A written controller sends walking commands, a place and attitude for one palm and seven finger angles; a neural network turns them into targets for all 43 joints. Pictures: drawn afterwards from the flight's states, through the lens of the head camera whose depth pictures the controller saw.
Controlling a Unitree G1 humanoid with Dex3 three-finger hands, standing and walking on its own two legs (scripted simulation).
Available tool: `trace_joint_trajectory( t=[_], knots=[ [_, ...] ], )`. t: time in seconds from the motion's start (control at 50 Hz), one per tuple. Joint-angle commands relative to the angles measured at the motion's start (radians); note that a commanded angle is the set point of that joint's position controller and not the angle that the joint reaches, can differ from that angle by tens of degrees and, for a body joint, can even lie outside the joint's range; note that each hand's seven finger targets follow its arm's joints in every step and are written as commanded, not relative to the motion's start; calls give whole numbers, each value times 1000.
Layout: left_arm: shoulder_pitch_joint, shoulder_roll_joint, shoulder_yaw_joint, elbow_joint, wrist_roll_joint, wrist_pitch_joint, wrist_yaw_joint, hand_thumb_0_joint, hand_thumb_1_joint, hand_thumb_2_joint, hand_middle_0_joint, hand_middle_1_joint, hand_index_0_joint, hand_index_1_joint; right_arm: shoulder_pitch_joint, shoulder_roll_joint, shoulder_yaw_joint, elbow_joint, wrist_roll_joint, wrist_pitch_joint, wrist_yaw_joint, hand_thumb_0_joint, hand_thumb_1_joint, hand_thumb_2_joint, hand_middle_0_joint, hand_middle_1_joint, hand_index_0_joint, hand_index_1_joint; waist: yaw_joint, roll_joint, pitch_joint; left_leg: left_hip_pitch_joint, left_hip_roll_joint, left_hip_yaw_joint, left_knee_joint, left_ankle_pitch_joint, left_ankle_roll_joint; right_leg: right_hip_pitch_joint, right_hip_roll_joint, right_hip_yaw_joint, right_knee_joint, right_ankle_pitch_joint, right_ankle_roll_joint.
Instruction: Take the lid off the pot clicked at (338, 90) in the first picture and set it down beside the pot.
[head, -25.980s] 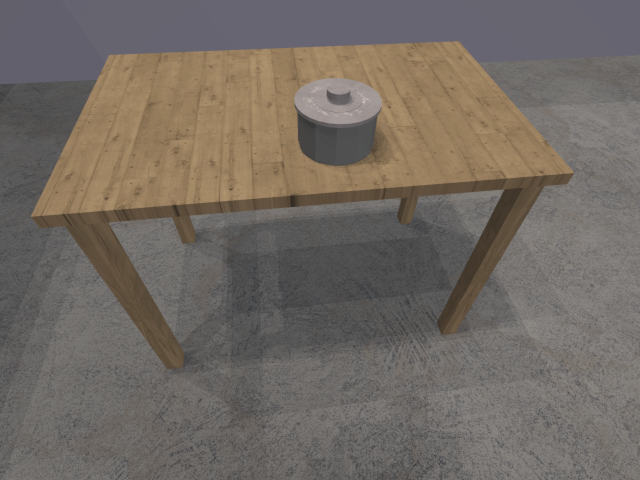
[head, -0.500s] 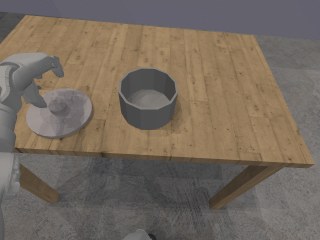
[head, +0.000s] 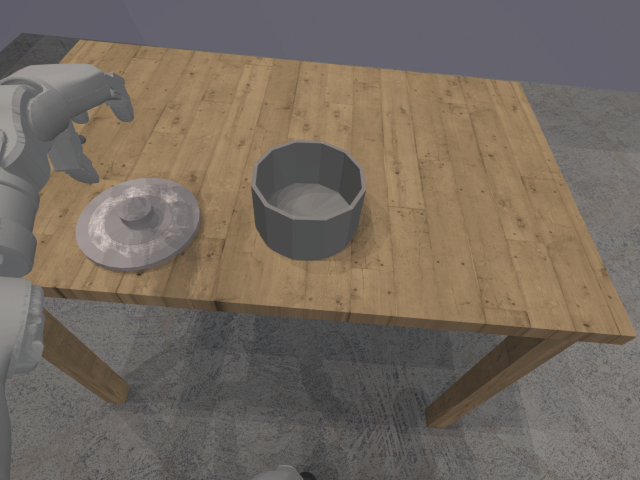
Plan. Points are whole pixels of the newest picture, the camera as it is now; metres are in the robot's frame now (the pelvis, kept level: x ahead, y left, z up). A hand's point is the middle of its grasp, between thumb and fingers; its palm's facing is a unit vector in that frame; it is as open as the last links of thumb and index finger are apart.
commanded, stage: raise the empty hand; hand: left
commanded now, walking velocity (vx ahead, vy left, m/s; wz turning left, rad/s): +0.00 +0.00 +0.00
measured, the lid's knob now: (136, 211) +0.46 +0.29 +0.03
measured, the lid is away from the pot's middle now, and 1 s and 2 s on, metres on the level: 0.25 0.25 0.25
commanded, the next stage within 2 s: draw the hand back to the body in 0.32 s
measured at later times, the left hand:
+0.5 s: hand (77, 127) +0.44 +0.29 +0.19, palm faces -0.31 -0.06 -0.95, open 11.1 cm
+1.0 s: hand (97, 146) +0.40 +0.25 +0.20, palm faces +0.05 -0.59 -0.81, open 11.1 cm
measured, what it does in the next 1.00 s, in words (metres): stands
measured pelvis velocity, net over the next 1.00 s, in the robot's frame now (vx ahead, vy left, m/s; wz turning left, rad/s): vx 0.00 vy -0.02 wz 0.02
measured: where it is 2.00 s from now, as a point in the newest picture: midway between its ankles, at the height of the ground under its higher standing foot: outside the picture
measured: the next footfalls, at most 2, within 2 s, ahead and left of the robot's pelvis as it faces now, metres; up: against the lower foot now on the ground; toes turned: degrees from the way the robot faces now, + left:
none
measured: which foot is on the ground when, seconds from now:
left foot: down 0.00-1.00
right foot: down 0.00-1.00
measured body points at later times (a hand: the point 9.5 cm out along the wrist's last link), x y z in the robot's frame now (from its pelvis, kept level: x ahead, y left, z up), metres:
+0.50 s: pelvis +0.00 -0.01 +0.00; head +0.04 +0.01 +0.45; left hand +0.45 +0.29 +0.24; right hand +0.08 -0.28 -0.11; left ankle +0.08 +0.01 -0.72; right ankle -0.03 -0.20 -0.72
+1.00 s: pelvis +0.00 -0.02 +0.01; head +0.03 -0.01 +0.46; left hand +0.40 +0.28 +0.24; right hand +0.15 -0.26 -0.09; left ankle +0.08 +0.01 -0.72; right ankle -0.02 -0.19 -0.72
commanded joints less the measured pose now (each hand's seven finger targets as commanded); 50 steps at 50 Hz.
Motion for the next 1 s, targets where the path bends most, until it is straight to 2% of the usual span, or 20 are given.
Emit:
trace_joint_trajectory(
  t=[0.0,0.1,0.18,0.2,0.28,0.34,0.36,0.4,0.5,0.56,0.62,0.68,0.76,0.8,0.82,0.88,0.9,0.92,0.94,0.98],
  knots=[
    [-522,250,85,-192,-8,2,29,0,-50,725,-381,-799,-381,-799,27,-187,-66,-96,-4,-24,-13,0,-900,-900,200,300,200,300,-12,100,-365,618,113,-255,-139,-96,-150,-283,70,-53,-59,28,-28],
    [-551,301,118,-233,-3,8,21,0,-50,725,-381,-799,-381,-799,10,-183,-65,-111,-7,-25,-12,0,-900,-900,200,300,200,300,-2,96,-399,621,102,-234,-139,-62,-133,-233,72,-53,-78,45,-31],
    [-580,220,53,-204,-15,30,1,0,-50,725,-381,-799,-381,-799,7,-179,-67,-94,0,-22,-7,0,-900,-900,200,300,200,300,-16,97,-346,618,110,-259,-160,-139,-147,-273,73,-57,-78,11,-21],
    [-561,249,80,-213,-13,26,-1,0,-50,725,-381,-799,-381,-799,6,-180,-67,-104,-4,-27,-7,0,-900,-900,200,300,200,300,-5,99,-361,623,105,-240,-154,-95,-138,-246,71,-56,-76,30,-27],
    [-522,245,61,-107,-9,48,-12,0,-50,725,-381,-799,-381,-799,9,-180,-58,-93,6,-13,-3,0,-900,-900,200,300,200,300,-18,17,-299,523,92,-203,-154,-159,-109,-225,69,-59,-93,4,-19],
    [-596,204,16,-174,3,42,-16,0,-50,725,-381,-799,-381,-799,1,-180,-62,-98,2,-11,1,0,-900,-900,200,300,200,300,-24,81,-331,587,97,-225,-149,-135,-124,-251,75,-64,-75,10,-22],
    [-590,202,20,-173,-2,40,-19,0,-50,725,-381,-799,-381,-799,2,-178,-63,-96,2,-12,-2,0,-900,-900,200,300,200,300,-23,65,-332,586,101,-232,-153,-168,-122,-261,75,-61,-76,-2,-18],
    [-613,256,59,-254,-9,19,-22,0,-50,725,-381,-799,-381,-799,-8,-182,-62,-111,-6,-19,-8,0,-900,-900,200,300,200,300,-10,111,-381,622,96,-216,-145,-119,-121,-236,73,-57,-75,20,-28],
    [-487,348,159,-242,-14,-5,-11,0,-50,725,-381,-799,-381,-799,-9,-177,-58,-128,-2,-13,-5,0,-900,-900,200,300,200,300,7,94,-383,599,92,-197,-140,-12,-115,-181,75,-63,-84,60,-37],
    [-445,310,145,-301,-22,7,-7,0,-50,725,-381,-799,-381,-799,-29,-170,-67,-140,0,2,9,0,-900,-900,200,300,200,300,5,95,-384,600,85,-191,-135,14,-104,-171,80,-66,-104,65,-32],
    [-323,336,197,-396,-29,11,-5,0,-50,725,-381,-799,-381,-799,-56,-164,-71,-169,-2,12,21,0,-900,-900,200,300,200,300,11,106,-400,623,87,-187,-123,128,-106,-142,81,-65,-111,107,-34],
    [-228,300,182,-355,-57,36,-21,0,-50,725,-381,-799,-381,-799,-69,-161,-68,-171,9,28,26,0,-900,-900,200,300,200,300,0,36,-320,552,83,-173,-147,20,-89,-138,82,-70,-134,70,-24],
    [-243,343,212,-494,-63,50,-21,0,-50,725,-381,-799,-381,-799,-109,-157,-65,-196,9,38,30,0,-900,-900,200,300,200,300,7,95,-338,584,81,-178,-159,37,-90,-118,83,-74,-137,72,-29],
    [-248,358,234,-633,-68,41,-17,0,-50,725,-381,-799,-381,-799,-133,-153,-67,-216,3,33,30,0,-900,-900,200,300,200,300,15,136,-392,650,88,-187,-152,121,-95,-105,80,-69,-132,101,-33],
    [-196,389,271,-624,-71,42,-12,0,-50,725,-381,-799,-381,-799,-131,-153,-66,-213,2,35,31,0,-900,-900,200,300,200,300,18,131,-397,652,88,-191,-149,128,-95,-100,85,-70,-139,97,-31],
    [-85,368,281,-587,-97,51,-14,0,-50,725,-381,-799,-381,-799,-147,-147,-58,-208,6,42,33,0,-900,-900,200,300,200,300,20,97,-352,604,83,-187,-168,57,-92,-88,84,-75,-151,74,-28],
    [-209,46,374,-697,-678,-46,175,0,-50,725,-381,-799,-381,-799,-18,-66,-45,-265,-2,-57,16,0,-900,-900,200,300,200,300,-16,108,-298,788,165,-254,-228,-52,-153,-150,75,-68,-165,59,-57],
    [-23,66,378,-579,-727,-54,277,0,-50,725,-381,-799,-381,-799,-61,-107,-28,-218,-10,-83,2,0,-900,-900,200,300,200,300,2,67,-253,815,217,-328,-273,-186,-169,-165,68,-41,-159,11,-48],
    [47,-31,312,-612,-754,-54,324,0,-50,725,-381,-799,-381,-799,-93,-94,-18,-221,-13,-93,-3,0,-900,-900,200,300,200,300,9,50,-227,774,219,-349,-316,-281,-179,-162,64,-37,-156,-12,-42],
    [83,-25,365,-692,-890,-67,403,0,-50,725,-381,-799,-381,-799,-134,-114,-19,-222,-14,-127,-19,0,-900,-900,200,300,200,300,8,-35,-253,705,195,-257,-307,-295,-130,-59,47,-5,-196,44,-32]
  ],
)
